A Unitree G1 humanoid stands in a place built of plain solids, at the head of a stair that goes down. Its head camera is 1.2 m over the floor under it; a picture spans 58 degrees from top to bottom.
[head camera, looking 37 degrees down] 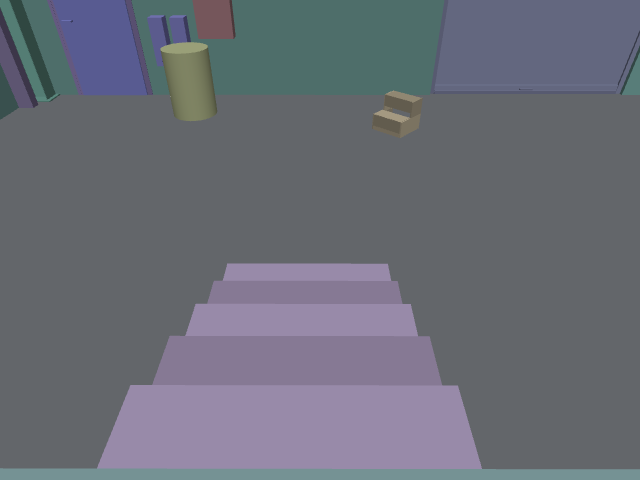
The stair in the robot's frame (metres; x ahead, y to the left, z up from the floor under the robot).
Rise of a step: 0.18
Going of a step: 0.38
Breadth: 1.20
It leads straight ahead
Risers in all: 6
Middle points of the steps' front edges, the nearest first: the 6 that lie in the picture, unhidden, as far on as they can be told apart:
0.56 0.10 0.00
0.95 0.09 -0.18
1.33 0.09 -0.35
1.71 0.09 -0.53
2.09 0.09 -0.71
2.47 0.09 -0.88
